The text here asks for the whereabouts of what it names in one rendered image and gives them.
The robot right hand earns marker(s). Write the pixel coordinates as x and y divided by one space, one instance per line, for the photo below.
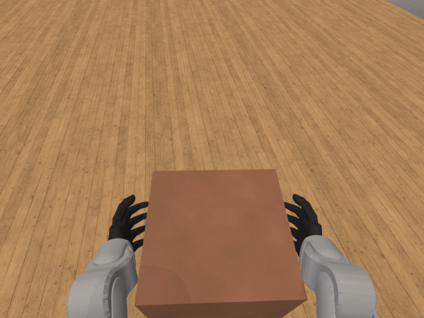
307 224

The robot left forearm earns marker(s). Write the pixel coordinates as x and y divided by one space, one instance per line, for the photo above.
101 291

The robot right forearm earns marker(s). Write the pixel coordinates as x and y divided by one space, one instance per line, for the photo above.
342 290

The robot left hand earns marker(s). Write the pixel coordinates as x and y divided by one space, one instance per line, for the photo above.
123 223

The carton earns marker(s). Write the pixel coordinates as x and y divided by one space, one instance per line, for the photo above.
218 244

